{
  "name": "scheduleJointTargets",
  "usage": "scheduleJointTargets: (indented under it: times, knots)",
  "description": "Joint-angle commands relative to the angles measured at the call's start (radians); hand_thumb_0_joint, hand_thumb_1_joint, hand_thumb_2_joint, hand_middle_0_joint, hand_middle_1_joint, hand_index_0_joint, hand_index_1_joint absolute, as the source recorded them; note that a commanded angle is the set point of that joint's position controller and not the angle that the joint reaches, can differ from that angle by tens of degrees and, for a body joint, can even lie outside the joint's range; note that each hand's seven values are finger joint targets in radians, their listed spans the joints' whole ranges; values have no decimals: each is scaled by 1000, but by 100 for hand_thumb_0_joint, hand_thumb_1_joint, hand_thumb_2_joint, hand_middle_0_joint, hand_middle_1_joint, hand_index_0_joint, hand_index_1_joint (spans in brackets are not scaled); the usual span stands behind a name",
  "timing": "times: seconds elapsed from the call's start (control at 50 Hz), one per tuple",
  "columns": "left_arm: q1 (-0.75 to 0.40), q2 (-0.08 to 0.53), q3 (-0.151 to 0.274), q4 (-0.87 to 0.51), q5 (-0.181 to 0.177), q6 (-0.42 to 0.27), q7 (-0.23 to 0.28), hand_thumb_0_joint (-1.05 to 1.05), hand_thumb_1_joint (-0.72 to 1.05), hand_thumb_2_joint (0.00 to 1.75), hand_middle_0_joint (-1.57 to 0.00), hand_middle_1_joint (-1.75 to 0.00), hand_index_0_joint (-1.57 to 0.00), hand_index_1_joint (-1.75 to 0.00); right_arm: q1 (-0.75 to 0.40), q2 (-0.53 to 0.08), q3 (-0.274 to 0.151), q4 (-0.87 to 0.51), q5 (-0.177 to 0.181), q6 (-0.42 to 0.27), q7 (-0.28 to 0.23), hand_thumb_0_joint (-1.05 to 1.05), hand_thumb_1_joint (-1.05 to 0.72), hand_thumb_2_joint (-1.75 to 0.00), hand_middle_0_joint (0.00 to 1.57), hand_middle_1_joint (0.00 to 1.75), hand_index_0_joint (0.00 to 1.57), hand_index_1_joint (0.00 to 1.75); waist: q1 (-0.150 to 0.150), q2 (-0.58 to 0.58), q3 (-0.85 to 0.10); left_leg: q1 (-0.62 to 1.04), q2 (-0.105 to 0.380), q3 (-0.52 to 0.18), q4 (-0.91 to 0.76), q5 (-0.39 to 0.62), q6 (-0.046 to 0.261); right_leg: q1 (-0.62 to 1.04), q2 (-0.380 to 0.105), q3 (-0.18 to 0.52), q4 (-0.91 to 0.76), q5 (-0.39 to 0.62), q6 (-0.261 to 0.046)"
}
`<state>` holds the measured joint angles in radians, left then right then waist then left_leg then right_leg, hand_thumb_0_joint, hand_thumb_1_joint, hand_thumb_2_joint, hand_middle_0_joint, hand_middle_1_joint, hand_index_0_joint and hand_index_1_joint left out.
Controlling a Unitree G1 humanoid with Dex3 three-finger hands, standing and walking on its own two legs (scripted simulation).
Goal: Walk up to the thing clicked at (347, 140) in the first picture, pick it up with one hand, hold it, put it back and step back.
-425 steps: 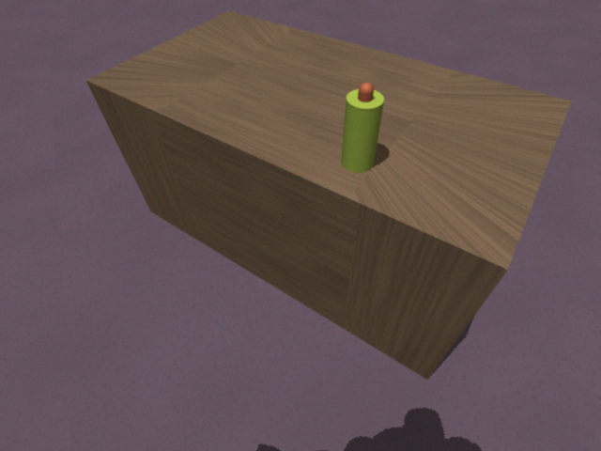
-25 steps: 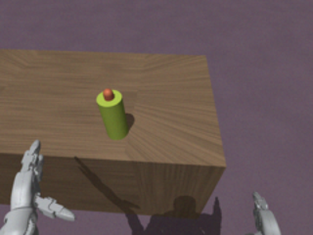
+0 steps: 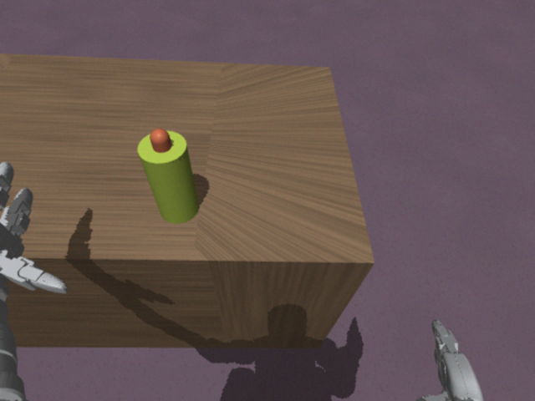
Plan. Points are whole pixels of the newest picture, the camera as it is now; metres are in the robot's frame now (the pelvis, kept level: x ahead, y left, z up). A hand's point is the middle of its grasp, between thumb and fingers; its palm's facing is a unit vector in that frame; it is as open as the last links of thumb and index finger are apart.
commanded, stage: go down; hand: left
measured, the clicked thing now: (170, 174) +0.50 +0.19 +0.00
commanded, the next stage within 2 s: none
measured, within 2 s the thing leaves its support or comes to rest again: neither
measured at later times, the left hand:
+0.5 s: hand (34, 202) +0.38 +0.35 +0.08, palm faces +0.19 -0.98 -0.01, open 17.6 cm
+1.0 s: hand (27, 192) +0.40 +0.37 +0.08, palm faces +0.19 -0.98 +0.00, open 17.6 cm
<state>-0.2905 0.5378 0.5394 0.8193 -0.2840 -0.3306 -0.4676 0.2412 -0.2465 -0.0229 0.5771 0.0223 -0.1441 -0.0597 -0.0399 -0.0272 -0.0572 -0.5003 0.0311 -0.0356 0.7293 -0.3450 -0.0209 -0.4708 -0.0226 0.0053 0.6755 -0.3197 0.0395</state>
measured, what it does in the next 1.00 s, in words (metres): stands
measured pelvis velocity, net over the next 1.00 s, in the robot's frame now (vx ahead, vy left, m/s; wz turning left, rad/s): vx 0.00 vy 0.00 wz -0.01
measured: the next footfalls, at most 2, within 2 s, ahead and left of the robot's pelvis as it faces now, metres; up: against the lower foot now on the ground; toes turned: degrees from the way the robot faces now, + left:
none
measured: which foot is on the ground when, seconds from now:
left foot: down 0.00-1.00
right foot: down 0.00-1.00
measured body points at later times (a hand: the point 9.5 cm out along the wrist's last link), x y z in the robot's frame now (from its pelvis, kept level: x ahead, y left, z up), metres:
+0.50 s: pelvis +0.01 +0.00 -0.02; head +0.07 +0.03 +0.42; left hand +0.37 +0.40 +0.08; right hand +0.17 -0.25 -0.07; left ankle +0.01 +0.13 -0.72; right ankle +0.01 -0.15 -0.72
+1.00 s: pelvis +0.00 +0.00 -0.04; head +0.08 +0.04 +0.41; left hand +0.38 +0.42 +0.08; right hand +0.16 -0.25 -0.07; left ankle +0.01 +0.13 -0.72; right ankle +0.01 -0.15 -0.72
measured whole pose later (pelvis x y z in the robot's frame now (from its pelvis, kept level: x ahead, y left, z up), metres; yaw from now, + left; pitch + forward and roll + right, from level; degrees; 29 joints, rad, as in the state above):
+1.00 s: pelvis +0.00 +0.00 -0.04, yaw +0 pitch +16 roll -3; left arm -0.57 0.79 0.66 1.04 -0.21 -0.22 -0.56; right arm 0.33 -0.27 0.04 0.34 0.01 -0.17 -0.06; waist -0.11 -0.02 -0.13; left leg -0.81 0.05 -0.06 0.99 -0.46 -0.02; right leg -0.76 0.00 -0.01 0.91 -0.42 0.04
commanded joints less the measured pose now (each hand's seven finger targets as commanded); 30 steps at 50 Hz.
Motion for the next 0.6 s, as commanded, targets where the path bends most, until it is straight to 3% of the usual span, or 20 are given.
scheduleJointTargets:
  times: [0.0,0.02,0.04,0.08,0.1,0.14,0.16,0.22,0.24,0.28,0.3,0.34,0.36,0.38,0.4,0.5,0.52,0.54,0.56,0.58]
  knots:
    - [-351,355,72,-154,-13,-61,-3,0,-58,7,-5,-5,-6,-6,-54,-146,-44,-160,-8,-56,-16,0,54,-5,5,5,5,5,-3,166,-261,110,-16,12,-86,186,9,13,29,-42,-31,143,-54]
    - [-356,349,66,-119,-11,-57,-5,0,-59,9,-5,-6,-5,-6,-38,-144,-35,-170,-7,-57,-15,0,54,-5,5,5,5,5,-8,162,-242,89,-17,14,-81,156,11,-5,28,-40,-29,118,-53]
    - [-383,395,94,-154,-7,-62,0,0,-60,9,-5,-6,-5,-7,-56,-156,-43,-189,-10,-57,-17,0,54,-5,5,5,5,5,-2,172,-284,100,-16,9,-73,160,10,-11,29,-42,-19,120,-54]
    - [-412,401,88,-124,-7,-58,-9,0,-59,9,-5,-6,-5,-7,-19,-168,-47,-194,-11,-60,-18,0,54,-5,5,5,5,5,-19,156,-289,91,-15,10,-56,149,12,-23,32,-43,-10,117,-52]
    - [-431,427,105,-143,-7,-61,-11,0,-58,9,-5,-6,-5,-7,-16,-146,-29,-181,-10,-60,-16,0,54,-5,5,5,5,5,-8,176,-318,89,-18,10,-42,165,12,-22,28,-40,-1,128,-52]
    - [-403,453,113,-79,2,-50,-22,0,-58,9,-5,-6,-5,-7,-18,-187,-61,-207,-10,-62,-24,0,54,-5,5,5,5,5,-22,151,-322,74,-21,14,-19,171,18,-37,27,-35,10,139,-50]
    - [-407,436,97,-65,4,-47,-28,0,-59,9,-5,-7,-5,-7,-10,-171,-41,-215,-10,-61,-22,0,53,-5,5,5,5,5,-25,139,-322,66,-19,10,-13,180,19,-41,28,-37,17,143,-50]
    - [-445,499,141,-89,0,-47,-41,0,-59,9,-5,-6,-5,-7,-5,-160,-22,-246,-8,-62,-23,0,53,-5,5,5,5,5,-11,158,-387,77,-23,14,20,231,21,-38,26,-33,40,181,-49]
    - [-462,520,142,-92,3,-43,-43,0,-59,9,-5,-7,-5,-7,-9,-183,-43,-273,-7,-62,-27,0,53,-6,5,5,5,5,-20,154,-393,71,-23,14,25,233,21,-36,25,-32,43,186,-47]
    - [-425,488,126,-20,6,-24,-53,0,-58,10,-5,-6,-5,-7,23,-154,-18,-246,-7,-57,-24,0,53,-5,5,5,5,5,-16,145,-352,31,-27,19,41,254,25,-43,21,-27,51,207,-45]
    - [-452,521,149,-79,3,-25,-53,0,-59,9,-5,-6,-5,-7,11,-160,-15,-277,-5,-61,-23,0,53,-5,5,5,5,5,-9,154,-383,46,-24,15,43,274,23,-47,24,-30,61,215,-48]
    - [-442,501,134,-25,5,-10,-61,0,-61,9,-5,-6,-5,-7,38,-160,-15,-276,-4,-59,-24,0,53,-6,5,5,5,5,-20,163,-380,54,-19,13,54,307,21,-67,28,-38,75,223,-50]
    - [-462,540,148,-62,12,-10,-60,0,-59,9,-5,-6,-5,-6,26,-170,-25,-286,-4,-60,-22,0,53,-6,5,5,5,5,-9,178,-374,41,-18,7,51,293,17,-78,29,-39,80,202,-54]
    - [-477,534,144,-76,11,-9,-63,0,-60,10,-5,-6,-4,-7,39,-166,-17,-307,-4,-64,-20,0,53,-6,5,5,5,5,-16,203,-409,76,-17,11,62,318,17,-81,29,-38,81,215,-53]
    - [-452,515,140,-33,12,1,-66,0,-59,9,-5,-5,-5,-6,48,-160,-17,-299,-4,-62,-19,0,53,-6,5,5,5,5,-15,186,-375,49,-14,7,62,306,15,-95,32,-43,86,197,-54]
    - [-479,550,157,-79,10,18,-75,0,-59,9,-5,-5,-5,-6,87,-174,-26,-315,-5,-68,-17,0,53,-6,5,5,5,5,-23,200,-420,66,-10,5,90,369,16,-101,33,-45,105,239,-53]
    - [-469,523,143,-51,11,24,-79,0,-59,9,-5,-5,-4,-6,74,-164,-13,-330,-6,-69,-13,0,53,-6,5,5,5,5,-24,188,-418,61,-9,3,95,381,17,-104,33,-45,110,244,-52]
    - [-495,575,175,-111,14,22,-76,0,-60,8,-5,-5,-5,-6,65,-169,-19,-336,-6,-70,-14,0,53,-5,5,5,5,5,-16,203,-458,79,-11,4,105,417,18,-89,31,-45,115,279,-50]
    - [-496,591,174,-104,23,24,-74,0,-61,7,-6,-5,-5,-6,82,-178,-32,-329,-7,-67,-19,0,53,-5,5,5,5,5,-25,215,-452,86,-14,10,112,427,20,-92,28,-40,114,297,-47]
    - [-468,534,138,-30,24,35,-81,0,-59,8,-5,-5,-5,-6,75,-172,-22,-325,-8,-67,-16,0,54,-5,5,5,5,5,-33,185,-400,52,-12,7,108,397,22,-112,31,-41,116,268,-48]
